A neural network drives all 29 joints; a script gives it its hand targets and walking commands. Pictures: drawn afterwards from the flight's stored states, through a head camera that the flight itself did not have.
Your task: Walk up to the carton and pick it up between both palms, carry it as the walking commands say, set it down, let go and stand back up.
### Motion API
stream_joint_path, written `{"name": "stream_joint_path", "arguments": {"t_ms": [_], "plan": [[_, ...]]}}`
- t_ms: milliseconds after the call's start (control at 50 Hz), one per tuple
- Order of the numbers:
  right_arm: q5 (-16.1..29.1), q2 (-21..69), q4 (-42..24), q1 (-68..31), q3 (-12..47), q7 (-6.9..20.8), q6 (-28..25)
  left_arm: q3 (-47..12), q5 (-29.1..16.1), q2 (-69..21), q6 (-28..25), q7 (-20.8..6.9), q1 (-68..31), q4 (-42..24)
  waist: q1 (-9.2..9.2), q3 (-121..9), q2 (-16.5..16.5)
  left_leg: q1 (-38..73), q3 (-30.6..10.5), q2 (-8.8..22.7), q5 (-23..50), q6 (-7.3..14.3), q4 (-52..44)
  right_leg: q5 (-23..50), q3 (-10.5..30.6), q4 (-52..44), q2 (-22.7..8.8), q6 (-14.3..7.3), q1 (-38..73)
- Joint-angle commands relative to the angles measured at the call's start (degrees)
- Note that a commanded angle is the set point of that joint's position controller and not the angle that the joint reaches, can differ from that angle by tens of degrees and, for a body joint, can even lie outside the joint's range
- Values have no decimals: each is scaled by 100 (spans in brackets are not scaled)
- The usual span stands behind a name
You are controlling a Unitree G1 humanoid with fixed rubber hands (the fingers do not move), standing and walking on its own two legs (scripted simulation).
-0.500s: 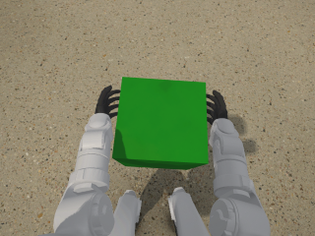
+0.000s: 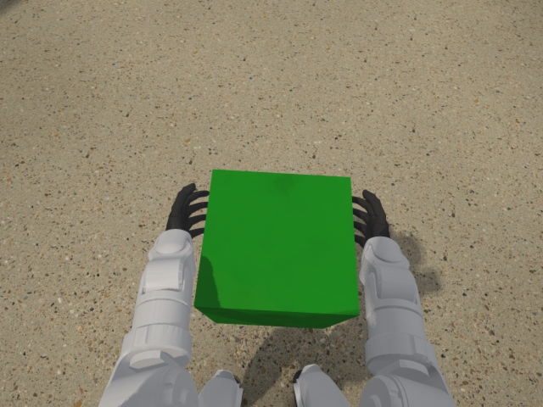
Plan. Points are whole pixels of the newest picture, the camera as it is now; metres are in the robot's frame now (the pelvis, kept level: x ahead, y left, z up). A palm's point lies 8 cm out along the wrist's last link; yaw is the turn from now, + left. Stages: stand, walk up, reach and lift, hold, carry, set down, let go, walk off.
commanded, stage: reach and lift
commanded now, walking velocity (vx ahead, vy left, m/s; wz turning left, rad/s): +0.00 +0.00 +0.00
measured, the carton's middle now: (275, 259) +0.35 -0.02 -0.11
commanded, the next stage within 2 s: none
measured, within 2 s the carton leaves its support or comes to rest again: neither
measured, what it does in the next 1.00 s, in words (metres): rises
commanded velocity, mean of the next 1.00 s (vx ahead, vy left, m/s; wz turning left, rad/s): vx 0.00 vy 0.00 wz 0.00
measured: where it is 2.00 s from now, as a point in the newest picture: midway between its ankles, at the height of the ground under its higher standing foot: outside the picture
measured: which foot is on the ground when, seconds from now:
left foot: down 0.00-1.00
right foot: down 0.00-1.00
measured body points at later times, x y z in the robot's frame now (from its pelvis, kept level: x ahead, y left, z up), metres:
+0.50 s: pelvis +0.01 +0.00 +0.04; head +0.06 +0.00 +0.49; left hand +0.36 +0.13 +0.03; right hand +0.34 -0.17 +0.03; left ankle +0.03 +0.13 -0.69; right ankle +0.04 -0.14 -0.69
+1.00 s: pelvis +0.02 +0.00 +0.05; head -0.02 +0.00 +0.50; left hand +0.34 +0.13 +0.09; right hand +0.32 -0.17 +0.09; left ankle +0.03 +0.13 -0.69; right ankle +0.04 -0.14 -0.69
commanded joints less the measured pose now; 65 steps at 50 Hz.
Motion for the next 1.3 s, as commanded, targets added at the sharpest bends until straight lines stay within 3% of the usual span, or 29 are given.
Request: {"name": "stream_joint_path", "arguments": {"t_ms": [0, 340, 680, 1020, 1280], "plan": [[814, 5611, 381, -2895, 3449, 1463, -39, -3239, -760, -5730, -15, -1379, -2796, 362, -49, -3176, -6, 1818, 603, -272, 1598, 19, -740, 1743, -690, -535, 339, -60, 2375], [845, 5598, 44, -2331, 3636, 1469, 317, -3497, -765, -5688, 346, -1393, -2174, -27, -13, -2313, -12, 3068, 535, -156, 1823, -3, -1720, 1956, -594, -1519, 287, -98, 3664], [1133, 5623, -272, -2041, 3765, 1403, 1049, -3614, -1014, -5552, 1041, -1468, -1924, -440, -21, -1230, -131, 4045, 512, -121, 1410, 62, -2495, 1700, -561, -2303, 181, -65, 4796], [1479, 5503, -1036, -1878, 4036, 1404, 1995, -3920, -1404, -5461, 1923, -1460, -1841, -1259, -48, -254, -116, 4615, 455, -44, 1226, 93, -2975, 1530, -586, -2750, 115, -69, 5310], [1454, 5373, -1110, -2051, 4046, 1475, 2029, -3855, -1368, -5489, 2044, -1408, -1881, -1442, 87, -308, -68, 4832, 456, -29, 1381, 35, -2967, 1463, -572, -2744, 131, -138, 5306]]}}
